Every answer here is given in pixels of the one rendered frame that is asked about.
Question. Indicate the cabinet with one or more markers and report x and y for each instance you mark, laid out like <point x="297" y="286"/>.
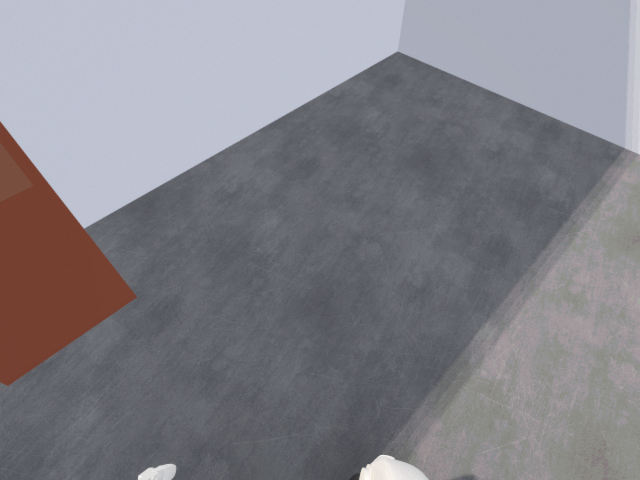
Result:
<point x="55" y="283"/>

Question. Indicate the drawer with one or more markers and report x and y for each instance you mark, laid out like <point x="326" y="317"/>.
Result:
<point x="12" y="178"/>

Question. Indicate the right robot thigh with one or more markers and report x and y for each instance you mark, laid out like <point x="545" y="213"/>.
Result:
<point x="390" y="469"/>

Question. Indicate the right robot shin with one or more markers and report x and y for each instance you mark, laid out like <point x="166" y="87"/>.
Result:
<point x="382" y="457"/>

